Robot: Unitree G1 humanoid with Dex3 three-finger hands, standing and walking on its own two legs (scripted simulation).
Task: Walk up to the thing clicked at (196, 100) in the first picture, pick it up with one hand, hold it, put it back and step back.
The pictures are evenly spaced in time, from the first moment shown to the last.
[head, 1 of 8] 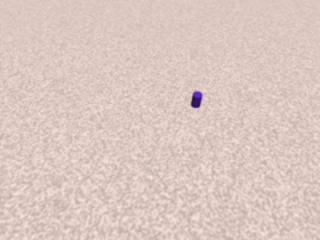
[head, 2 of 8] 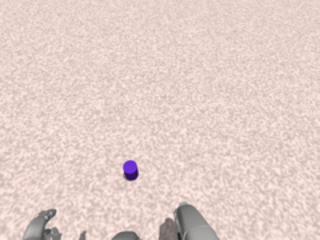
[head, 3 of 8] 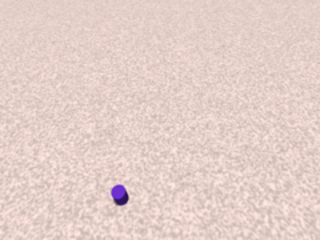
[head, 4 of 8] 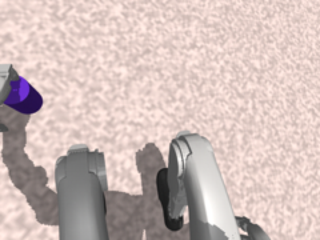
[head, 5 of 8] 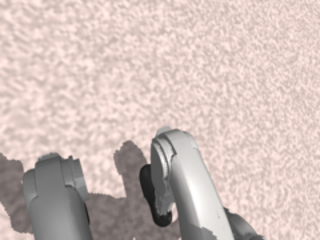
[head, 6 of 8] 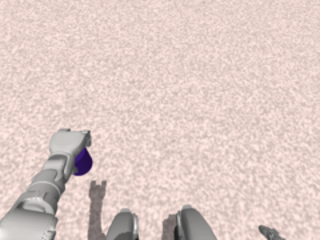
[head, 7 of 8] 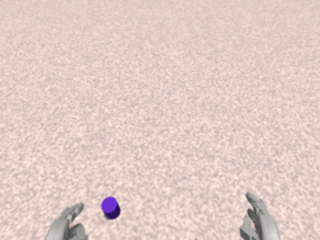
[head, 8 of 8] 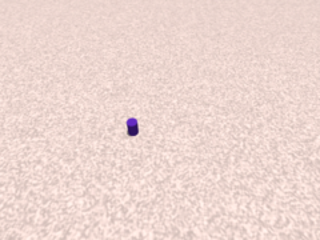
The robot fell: no
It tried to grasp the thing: yes
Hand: left
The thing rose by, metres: 0.62
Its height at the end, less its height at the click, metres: +0.00
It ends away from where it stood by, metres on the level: 0.04
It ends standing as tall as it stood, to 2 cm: yes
